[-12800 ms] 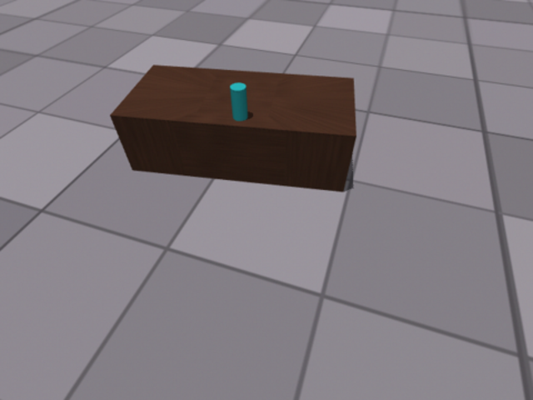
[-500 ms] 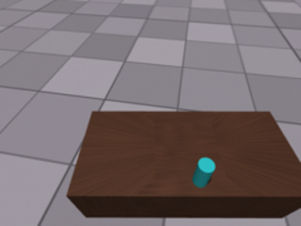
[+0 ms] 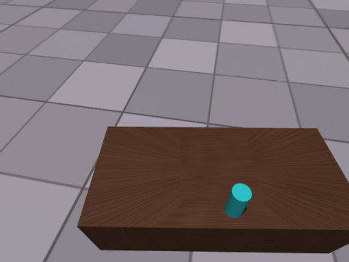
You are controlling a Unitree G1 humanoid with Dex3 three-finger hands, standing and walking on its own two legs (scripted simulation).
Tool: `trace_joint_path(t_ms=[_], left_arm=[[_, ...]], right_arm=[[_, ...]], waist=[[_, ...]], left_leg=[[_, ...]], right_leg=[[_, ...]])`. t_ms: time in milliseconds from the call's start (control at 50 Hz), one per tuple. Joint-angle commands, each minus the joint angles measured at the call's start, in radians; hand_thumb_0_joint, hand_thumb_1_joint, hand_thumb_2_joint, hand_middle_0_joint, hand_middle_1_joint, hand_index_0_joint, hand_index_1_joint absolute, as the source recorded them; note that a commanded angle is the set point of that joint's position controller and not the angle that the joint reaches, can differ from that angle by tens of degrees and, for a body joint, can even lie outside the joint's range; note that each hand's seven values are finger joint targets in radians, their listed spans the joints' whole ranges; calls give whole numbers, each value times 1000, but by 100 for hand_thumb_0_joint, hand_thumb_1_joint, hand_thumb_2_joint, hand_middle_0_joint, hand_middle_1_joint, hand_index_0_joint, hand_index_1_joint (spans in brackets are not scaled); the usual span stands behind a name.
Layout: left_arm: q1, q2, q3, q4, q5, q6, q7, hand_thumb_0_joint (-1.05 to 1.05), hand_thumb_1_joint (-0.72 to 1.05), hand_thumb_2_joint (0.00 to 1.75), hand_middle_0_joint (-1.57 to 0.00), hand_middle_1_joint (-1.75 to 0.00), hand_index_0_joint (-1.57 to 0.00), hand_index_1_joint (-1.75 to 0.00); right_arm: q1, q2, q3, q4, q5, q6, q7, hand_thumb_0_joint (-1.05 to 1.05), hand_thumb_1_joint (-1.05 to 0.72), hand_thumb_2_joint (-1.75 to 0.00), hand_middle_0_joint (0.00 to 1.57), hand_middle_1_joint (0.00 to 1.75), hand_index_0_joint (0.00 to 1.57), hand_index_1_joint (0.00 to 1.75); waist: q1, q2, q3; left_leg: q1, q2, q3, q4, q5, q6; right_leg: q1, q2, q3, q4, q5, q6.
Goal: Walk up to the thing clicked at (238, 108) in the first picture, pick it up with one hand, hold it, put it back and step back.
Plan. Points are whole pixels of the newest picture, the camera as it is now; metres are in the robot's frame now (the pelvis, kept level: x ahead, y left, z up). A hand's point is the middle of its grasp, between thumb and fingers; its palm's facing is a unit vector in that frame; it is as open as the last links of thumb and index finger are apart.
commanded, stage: stand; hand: right
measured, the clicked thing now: (237, 201) +0.43 -0.24 -0.34
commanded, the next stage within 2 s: go down in 0.64 s
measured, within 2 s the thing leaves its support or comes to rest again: neither
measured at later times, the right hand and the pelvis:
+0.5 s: hand out of the picture +0.07 -0.25 -0.16, palm faces -0.02 +0.94 -0.34, open 7.4 cm; pelvis +0.00 +0.00 +0.00, yaw +0 degrees
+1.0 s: hand out of the picture +0.15 -0.26 -0.15, palm faces +0.06 +0.94 -0.33, open 11.5 cm; pelvis -0.01 +0.00 -0.01, yaw +0 degrees
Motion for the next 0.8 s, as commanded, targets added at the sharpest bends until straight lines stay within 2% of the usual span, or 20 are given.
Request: trace_joint_path(t_ms=[0, 60, 180, 200, 260, 340, 480, 580, 660, 700, 720, 740, 760, 780], left_arm=[[-24, 215, 46, -58, -4, -20, 19, 0, 90, 90, -20, -30, -20, -30], [-21, 214, 46, -58, -3, -21, 20, 0, 90, 90, -20, -30, -20, -30], [-21, 208, 48, -53, 0, -17, 19, 0, 90, 90, -20, -30, -20, -30], [-28, 218, 50, -56, -1, -18, 18, 0, 90, 90, -20, -30, -20, -30], [-33, 217, 52, -58, -1, -18, 19, 0, 90, 90, -20, -30, -20, -30], [-24, 215, 50, -62, -2, -22, 17, 0, 90, 90, -20, -30, -20, -30], [-21, 211, 49, -61, -1, -19, 17, 0, 90, 90, -20, -30, -20, -30], [-22, 215, 49, -61, -2, -22, 19, 0, 90, 90, -20, -30, -20, -30], [-22, 215, 49, -58, -5, -20, 20, 0, 90, 90, -20, -30, -20, -30], [-25, 218, 49, -59, -2, -20, 20, 0, 90, 90, -20, -30, -20, -30], [-18, 214, 50, -62, -1, -19, 19, 0, 89, 92, -20, -30, -20, -31], [-26, 63, 34, -341, -53, -75, 36, 0, 97, 96, -23, -33, -23, -33], [8, 81, 37, -296, -62, -75, 43, 0, 94, 94, -22, -31, -22, -32], [23, 107, 50, -296, -61, -66, 44, 0, 90, 95, -22, -32, -22, -32]], right_arm=[[-28, -213, -41, -56, 0, -20, -12, 0, -90, -90, 20, 30, 20, 30], [-27, -211, -40, -57, 1, -20, -12, 0, -90, -90, 20, 30, 20, 30], [-40, -217, -44, -61, 1, -16, -11, 0, -90, -90, 20, 30, 20, 30], [-38, -211, -42, -63, -1, -16, -11, 0, -90, -90, 20, 30, 20, 30], [-31, -211, -43, -64, 0, -17, -11, 0, -90, -90, 20, 30, 20, 30], [-39, -212, -43, -65, 1, -19, -10, 0, -90, -90, 20, 30, 20, 30], [-38, -218, -45, -64, -1, -19, -10, 0, -90, -90, 20, 30, 20, 30], [-32, -211, -44, -64, 1, -18, -11, 0, -90, -90, 20, 30, 20, 30], [-25, -209, -41, -62, 1, -17, -11, 0, -90, -90, 20, 30, 20, 30], [-28, -209, -43, -65, 1, -17, -11, 0, -90, -90, 20, 30, 20, 30], [-27, -212, -43, -63, -1, -16, -12, 0, -82, -82, 12, 22, 12, 22], [-377, -57, -71, -413, 43, -110, -22, 0, -74, -74, 5, 14, 4, 14], [-429, -101, -82, -334, 22, -101, -24, 0, -66, -66, 3, 6, 3, 6], [-281, -142, -119, -179, 5, -66, -24, 0, -58, -58, 4, 5, 4, 5]], waist=[[0, -2, -100], [0, -1, -105], [4, -2, -56], [2, -11, -65], [-1, -3, -62], [3, -2, -84], [7, 2, -87], [1, -7, -105], [0, -3, -69], [-1, -9, -72], [4, 0, -68], [105, -50, -11], [64, -2, -47], [45, 21, -33]], left_leg=[[58, 120, -81, -26, 238, 29], [57, 121, -79, -27, 246, 32], [35, 113, -86, -49, 139, 30], [41, 115, -83, -44, 160, 32], [30, 115, -86, -51, 136, 30], [50, 115, -84, -40, 171, 32], [45, 117, -89, -48, 150, 32], [65, 118, -85, -25, 222, 35], [37, 113, -88, -44, 170, 31], [42, 115, -89, -38, 174, 33], [39, 114, -86, -42, 155, 34], [-138, -10, 14, 15, 74, 0], [-96, -15, 26, 23, 41, -5], [-124, -15, 27, 34, -7, -3]], right_leg=[[8, -109, 61, -31, 218, -44], [25, -110, 54, -32, 237, -42], [-16, -100, 54, -53, 128, -41], [-6, -105, 58, -47, 151, -47], [-8, -103, 58, -52, 122, -46], [1, -108, 62, -53, 165, -46], [1, -104, 56, -47, 126, -46], [18, -110, 56, -36, 214, -48], [0, -104, 55, -46, 151, -45], [3, -106, 54, -47, 151, -46], [-9, -106, 58, -53, 143, -45], [-134, 31, -73, 40, 33, -47], [-128, 33, -62, 44, 15, -47], [-162, 41, -61, 63, -19, -51]])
